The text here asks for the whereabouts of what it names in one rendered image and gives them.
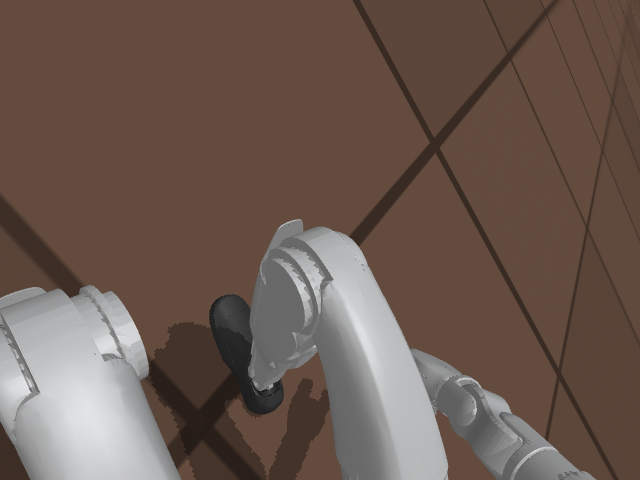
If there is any right robot foot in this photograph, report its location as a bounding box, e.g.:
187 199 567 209
210 294 284 414

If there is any right robot hand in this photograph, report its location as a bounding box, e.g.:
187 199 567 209
410 348 462 415

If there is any right robot arm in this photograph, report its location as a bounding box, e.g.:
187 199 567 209
436 375 596 480

